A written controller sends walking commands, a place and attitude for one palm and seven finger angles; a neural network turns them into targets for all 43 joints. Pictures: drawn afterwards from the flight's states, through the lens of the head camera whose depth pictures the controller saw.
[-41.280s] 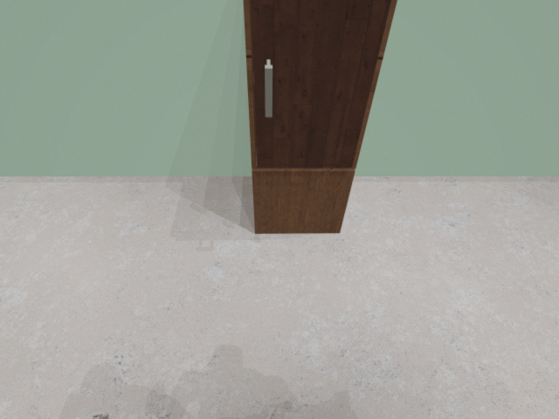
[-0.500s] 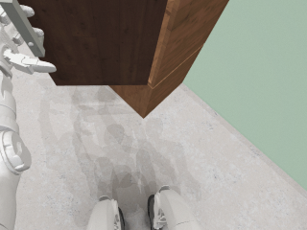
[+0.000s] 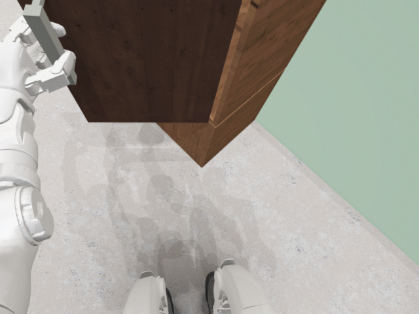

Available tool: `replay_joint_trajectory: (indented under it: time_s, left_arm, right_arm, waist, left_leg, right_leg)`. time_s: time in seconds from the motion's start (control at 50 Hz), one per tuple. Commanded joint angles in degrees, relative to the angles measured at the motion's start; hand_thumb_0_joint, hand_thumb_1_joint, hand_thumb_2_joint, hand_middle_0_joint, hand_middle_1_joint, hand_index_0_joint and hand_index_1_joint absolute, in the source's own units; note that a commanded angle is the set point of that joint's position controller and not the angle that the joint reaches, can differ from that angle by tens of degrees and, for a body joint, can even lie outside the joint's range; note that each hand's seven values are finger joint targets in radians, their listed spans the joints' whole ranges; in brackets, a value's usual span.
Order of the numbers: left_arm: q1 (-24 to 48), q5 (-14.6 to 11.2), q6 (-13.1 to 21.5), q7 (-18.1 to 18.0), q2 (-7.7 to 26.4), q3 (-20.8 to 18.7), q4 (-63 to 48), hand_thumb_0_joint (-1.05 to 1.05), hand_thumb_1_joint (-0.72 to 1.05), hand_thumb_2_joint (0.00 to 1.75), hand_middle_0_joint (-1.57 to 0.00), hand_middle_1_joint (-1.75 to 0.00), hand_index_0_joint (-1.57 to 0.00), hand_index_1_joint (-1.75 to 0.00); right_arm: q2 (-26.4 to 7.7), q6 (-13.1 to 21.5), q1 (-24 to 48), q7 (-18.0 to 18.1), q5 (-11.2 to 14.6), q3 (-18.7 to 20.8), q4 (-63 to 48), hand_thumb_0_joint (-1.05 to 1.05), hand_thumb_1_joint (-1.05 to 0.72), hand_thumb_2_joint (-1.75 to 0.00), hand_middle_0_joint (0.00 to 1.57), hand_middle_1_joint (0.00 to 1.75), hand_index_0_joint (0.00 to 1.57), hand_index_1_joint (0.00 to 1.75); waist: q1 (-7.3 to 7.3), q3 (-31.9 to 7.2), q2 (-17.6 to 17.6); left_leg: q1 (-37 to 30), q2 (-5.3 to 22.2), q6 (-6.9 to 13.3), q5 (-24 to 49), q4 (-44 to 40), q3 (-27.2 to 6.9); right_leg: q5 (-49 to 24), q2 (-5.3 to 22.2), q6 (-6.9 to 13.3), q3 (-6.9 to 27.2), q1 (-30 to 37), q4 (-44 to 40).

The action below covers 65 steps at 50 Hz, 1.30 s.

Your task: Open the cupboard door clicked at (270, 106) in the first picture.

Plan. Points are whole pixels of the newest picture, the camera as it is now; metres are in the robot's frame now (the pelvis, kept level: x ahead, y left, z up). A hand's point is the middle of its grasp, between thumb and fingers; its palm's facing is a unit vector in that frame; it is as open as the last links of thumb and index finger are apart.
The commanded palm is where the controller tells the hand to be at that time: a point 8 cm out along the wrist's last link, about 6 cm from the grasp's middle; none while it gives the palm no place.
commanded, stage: close the thumb around the handle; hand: left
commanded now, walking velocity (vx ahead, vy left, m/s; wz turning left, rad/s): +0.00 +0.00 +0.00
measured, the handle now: (56, 41) +0.59 +0.22 +0.06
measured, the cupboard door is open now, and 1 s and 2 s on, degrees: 49 81 99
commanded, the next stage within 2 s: pull the door open along its arc in 0.06 s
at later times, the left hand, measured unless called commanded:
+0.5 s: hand (67, 86) +0.50 +0.19 +0.06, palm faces -0.05 -1.00 -0.03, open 6.0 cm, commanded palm +0.44 +0.24 +0.06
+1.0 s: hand (117, 152) +0.38 +0.11 +0.06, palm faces +0.38 -0.92 -0.01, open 6.3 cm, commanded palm +0.32 +0.16 +0.06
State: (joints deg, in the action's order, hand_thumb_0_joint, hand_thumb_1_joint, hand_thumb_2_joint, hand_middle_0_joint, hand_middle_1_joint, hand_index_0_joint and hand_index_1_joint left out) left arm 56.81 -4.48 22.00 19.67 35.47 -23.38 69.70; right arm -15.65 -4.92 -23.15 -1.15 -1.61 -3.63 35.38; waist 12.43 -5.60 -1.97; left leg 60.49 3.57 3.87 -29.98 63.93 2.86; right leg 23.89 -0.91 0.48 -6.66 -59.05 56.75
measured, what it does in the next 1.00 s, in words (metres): stands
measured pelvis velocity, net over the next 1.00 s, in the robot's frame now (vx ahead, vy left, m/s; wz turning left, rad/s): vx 0.01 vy -0.03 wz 0.04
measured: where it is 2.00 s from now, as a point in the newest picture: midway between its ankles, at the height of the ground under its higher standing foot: outside the picture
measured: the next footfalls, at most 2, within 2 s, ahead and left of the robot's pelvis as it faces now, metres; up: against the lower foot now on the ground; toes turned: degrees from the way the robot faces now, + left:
none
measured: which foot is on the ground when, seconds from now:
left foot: down 0.00-1.00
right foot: down 0.00-1.00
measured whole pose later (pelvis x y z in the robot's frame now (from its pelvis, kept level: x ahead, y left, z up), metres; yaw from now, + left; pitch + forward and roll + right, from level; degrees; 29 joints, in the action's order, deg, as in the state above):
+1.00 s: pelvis +0.01 -0.03 +0.02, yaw +2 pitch +17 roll +0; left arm 14.4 0.9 22.0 -21.7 0.8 -4.9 27.3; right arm -10.4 -2.5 -11.9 -3.1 -3.5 -0.7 32.1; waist 1.7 -8.8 -0.6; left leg 45.5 1.9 1.4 -28.7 57.0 4.1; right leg 26.0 0.2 2.4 -4.9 -47.2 55.9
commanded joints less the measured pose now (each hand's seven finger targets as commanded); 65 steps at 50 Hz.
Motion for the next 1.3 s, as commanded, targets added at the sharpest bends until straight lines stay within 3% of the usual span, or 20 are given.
replay_joint_trajectory:
  time_s: [0.0, 0.12, 0.14, 0.18, 0.24, 0.32, 0.4, 0.5, 0.58, 0.6, 0.62, 0.64, 0.66, 0.68, 0.76, 0.8, 0.82, 0.9, 1.08, 1.28]
  left_arm:
    - [26.52, -1.22, 3.96, -0.39, 12.05, -0.62, -12.11, 0.00, 0.90, 0.90, -0.40, -1.35, -0.40, -1.35]
    - [25.88, -0.62, 4.22, -1.18, 15.19, -2.99, -12.21, 0.00, 0.90, 0.90, -0.40, -1.35, -0.40, -1.35]
    - [25.85, -0.57, 3.90, -1.01, 12.53, -0.78, -10.80, 0.00, 0.90, 0.90, -0.40, -1.35, -0.40, -1.35]
    - [22.76, -0.38, 3.47, -1.08, 14.16, -2.05, -9.83, 0.00, 0.90, 0.90, -0.40, -1.35, -0.40, -1.35]
    - [19.14, -0.88, 3.80, -0.56, 14.08, -2.65, -12.88, 0.00, 0.90, 0.90, -0.40, -1.35, -0.40, -1.35]
    - [12.29, -2.44, 3.69, 0.40, 13.42, -3.42, -16.72, 0.00, 0.90, 0.90, -0.40, -1.35, -0.40, -1.35]
    - [2.86, -4.39, 3.32, 0.84, 11.11, -3.14, -22.28, 0.00, 0.90, 0.90, -0.40, -1.35, -0.40, -1.35]
    - [-12.40, -7.49, 3.07, 0.72, 4.80, -0.92, -31.24, 0.00, 0.90, 0.90, -0.40, -1.35, -0.40, -1.35]
    - [-23.37, -9.68, 3.19, -0.27, 0.66, 0.11, -37.72, 0.00, 0.90, 0.90, -0.40, -1.35, -0.40, -1.35]
    - [-24.10, -12.60, 3.34, -8.34, 0.01, -7.13, -42.63, 0.00, 0.90, 0.90, -0.40, -1.35, -0.40, -1.35]
    - [-29.38, -11.46, 2.72, -12.36, -6.73, -2.04, -41.40, 0.00, 0.90, 0.90, -0.40, -1.35, -0.40, -1.35]
    - [-32.42, -11.20, 2.68, -15.77, -9.38, -1.82, -41.94, 0.00, 0.90, 0.90, -0.40, -1.35, -0.40, -1.35]
    - [-31.60, -10.06, 3.20, -19.08, -9.96, -1.44, -45.00, 0.00, 0.90, 0.90, -0.40, -1.35, -0.40, -1.35]
    - [-31.41, -8.92, 3.80, -22.14, -11.46, -0.83, -48.18, 0.00, 0.90, 0.90, -0.40, -1.35, -0.40, -1.35]
    - [-32.47, -3.17, 4.61, -34.06, -18.71, 4.03, -51.78, 0.00, 0.90, 0.90, -0.40, -1.35, -0.40, -1.35]
    - [-31.67, 0.53, 4.57, -39.57, -20.78, 6.22, -52.80, 0.00, 0.90, 0.90, -0.40, -1.35, -0.40, -1.35]
    - [-32.45, 2.48, 4.44, -41.49, -22.83, 8.50, -52.88, 0.00, 0.90, 0.90, -0.40, -1.35, -0.40, -1.35]
    - [-31.76, 6.91, 4.60, -43.37, -26.80, 15.40, -54.79, 0.00, 0.90, 0.90, -0.40, -1.35, -0.40, -1.35]
    - [-41.27, 4.35, 5.11, -42.08, -34.41, 23.28, -60.03, 0.00, 0.90, 0.90, -0.40, -1.35, -0.40, -1.35]
    - [-51.67, 8.54, 4.25, -46.95, -42.40, 33.71, -66.29, 0.00, 0.90, 0.90, -0.40, -1.35, -0.40, -1.35]
  right_arm:
    - [-11.65, 0.31, -12.77, 0.90, 0.12, 4.28, -1.02, 0.00, -0.90, -0.90, 0.20, 0.30, 0.20, 0.30]
    - [-11.73, 0.34, -12.81, 0.87, -0.05, 4.24, -1.06, 0.00, -0.90, -0.90, 0.20, 0.30, 0.20, 0.30]
    - [-11.41, 0.32, -12.44, 0.73, 0.13, 4.07, -1.12, 0.00, -0.90, -0.90, 0.20, 0.30, 0.20, 0.30]
    - [-11.60, 0.24, -12.15, 0.80, 0.29, 3.98, -1.83, 0.00, -0.90, -0.90, 0.20, 0.30, 0.20, 0.30]
    - [-11.42, 0.23, -11.90, 0.74, 0.38, 4.18, -2.69, 0.00, -0.90, -0.90, 0.20, 0.30, 0.20, 0.30]
    - [-11.24, -0.01, -11.02, 0.49, 0.88, 4.57, -4.29, 0.00, -0.90, -0.90, 0.20, 0.30, 0.20, 0.30]
    - [-10.80, -0.21, -9.78, 0.15, 1.54, 5.05, -6.12, 0.00, -0.90, -0.90, 0.20, 0.30, 0.20, 0.30]
    - [-9.87, 0.13, -6.81, -0.55, 2.51, 5.87, -8.58, 0.00, -0.90, -0.90, 0.20, 0.30, 0.20, 0.30]
    - [-9.01, 1.00, -3.77, -1.06, 3.02, 6.20, -10.09, 0.00, -0.90, -0.90, 0.20, 0.30, 0.20, 0.30]
    - [-7.11, 1.98, -2.18, -1.11, 2.72, 6.35, -10.81, 0.00, -0.90, -0.90, 0.20, 0.30, 0.20, 0.30]
    - [-6.63, 2.72, -1.80, -1.70, 2.50, 6.27, -10.40, 0.00, -0.90, -0.90, 0.20, 0.30, 0.20, 0.30]
    - [-6.56, 3.17, -1.39, -2.11, 2.43, 6.51, -9.95, 0.00, -0.90, -0.90, 0.20, 0.30, 0.20, 0.30]
    - [-6.72, 3.39, -0.77, -2.26, 2.11, 6.71, -9.74, 0.00, -0.90, -0.90, 0.20, 0.30, 0.20, 0.30]
    - [-6.21, 3.71, -0.12, -2.38, 1.75, 6.87, -9.66, 0.00, -0.90, -0.90, 0.20, 0.30, 0.20, 0.30]
    - [-4.73, 3.96, 2.20, -2.57, -0.04, 6.66, -8.95, 0.00, -0.90, -0.90, 0.20, 0.30, 0.20, 0.30]
    - [-4.33, 3.81, 3.43, -2.32, -0.97, 6.69, -9.03, 0.00, -0.90, -0.90, 0.20, 0.30, 0.20, 0.30]
    - [-3.87, 3.75, 4.01, -2.22, -1.23, 6.67, -9.03, 0.00, -0.90, -0.90, 0.20, 0.30, 0.20, 0.30]
    - [-3.29, 3.87, 5.49, -1.35, -1.80, 6.68, -8.61, 0.00, -0.90, -0.90, 0.20, 0.30, 0.20, 0.30]
    - [-1.84, 6.17, 9.82, -0.81, -1.60, 6.02, -8.78, 0.00, -0.90, -0.90, 0.20, 0.30, 0.20, 0.30]
    - [-0.72, 8.42, 11.55, -1.62, -2.27, 6.36, -9.92, 0.00, -0.90, -0.90, 0.20, 0.30, 0.20, 0.30]
  waist:
    - [1.26, -29.66, -11.04]
    - [0.46, -31.84, -11.81]
    - [1.06, -29.88, -11.22]
    - [0.23, -28.47, -9.70]
    - [-1.37, -32.20, -9.96]
    - [-3.09, -33.17, -8.56]
    - [-5.06, -33.49, -7.30]
    - [-7.58, -31.39, -5.46]
    - [-9.10, -27.41, -2.15]
    - [-13.67, -26.88, -4.02]
    - [-12.30, -24.81, -3.63]
    - [-12.30, -22.75, -0.79]
    - [-12.07, -23.21, 0.28]
    - [-12.54, -24.40, -2.51]
    - [-12.64, -23.09, -0.36]
    - [-12.30, -23.12, 3.40]
    - [-12.53, -23.51, 2.65]
    - [-11.11, -23.75, 3.78]
    - [-11.87, -20.47, 3.94]
    - [-11.43, -18.57, 7.25]
  left_leg:
    - [-29.29, -0.34, -3.27, 35.23, -5.95, -9.37]
    - [-29.13, -0.38, -3.53, 36.30, -5.55, -9.29]
    - [-28.10, -0.56, -3.34, 34.24, -5.62, -9.04]
    - [-25.14, -0.91, -2.84, 31.09, -6.16, -8.14]
    - [-26.84, -0.94, -2.95, 33.95, -6.37, -7.89]
    - [-26.66, -1.17, -2.60, 34.88, -7.25, -6.74]
    - [-26.59, -1.52, -2.36, 36.69, -8.80, -5.68]
    - [-26.50, -1.91, -2.17, 38.24, -11.08, -3.98]
    - [-23.54, -2.30, -2.02, 35.90, -12.93, -2.60]
    - [-23.04, -2.44, -2.81, 37.48, -13.28, -2.50]
    - [-23.82, -2.23, -3.43, 37.82, -13.68, -2.44]
    - [-22.91, -2.14, -3.77, 36.47, -13.80, -2.24]
    - [-22.78, -2.21, -3.91, 35.64, -13.73, -2.14]
    - [-23.65, -2.38, -4.28, 35.78, -13.63, -1.91]
    - [-23.06, -2.48, -4.62, 33.43, -12.89, -2.04]
    - [-22.16, -2.62, -4.23, 30.80, -12.61, -2.45]
    - [-22.08, -2.87, -4.21, 29.77, -12.73, -2.23]
    - [-22.99, -3.08, -3.72, 25.97, -12.92, -2.27]
    - [-23.11, -3.82, -3.41, 21.64, -14.16, -1.62]
    - [-21.93, -4.18, -3.38, 18.77, -13.47, -2.12]
  right_leg:
    - [-17.74, -2.85, 0.93, 2.90, 7.53, -3.58]
    - [-18.91, -2.68, 0.96, 3.02, 8.81, -3.00]
    - [-17.97, -2.79, 0.87, 3.10, 8.13, -3.32]
    - [-17.73, -2.74, 0.84, 3.43, 10.35, -3.59]
    - [-20.04, -2.63, 0.82, 3.46, 12.84, -3.23]
    - [-22.97, -2.78, 0.73, 3.80, 16.92, -3.80]
    - [-26.40, -2.82, 0.96, 3.99, 21.83, -4.63]
    - [-29.67, -2.36, 0.91, 4.27, 26.68, -6.00]
    - [-31.54, -1.83, 0.72, 4.63, 30.74, -6.66]
    - [-31.29, -1.90, 0.98, 3.85, 30.47, -6.74]
    - [-30.07, -1.83, 0.67, 3.35, 28.74, -6.38]
    - [-29.02, -1.76, 0.54, 3.01, 27.85, -6.37]
    - [-28.94, -1.56, 0.48, 3.22, 28.23, -6.08]
    - [-28.74, -1.35, 0.66, 3.49, 28.46, -5.53]
    - [-27.94, -0.64, 1.03, 3.80, 28.07, -4.38]
    - [-27.00, -0.53, 1.11, 3.98, 28.57, -4.36]
    - [-26.94, -0.22, 1.12, 4.27, 29.05, -4.34]
    - [-25.74, 0.09, 1.10, 4.80, 29.63, -5.74]
    - [-24.65, 1.08, 0.89, 5.74, 32.77, -8.83]
    - [-23.88, 2.59, 0.25, 7.22, 32.31, -9.62]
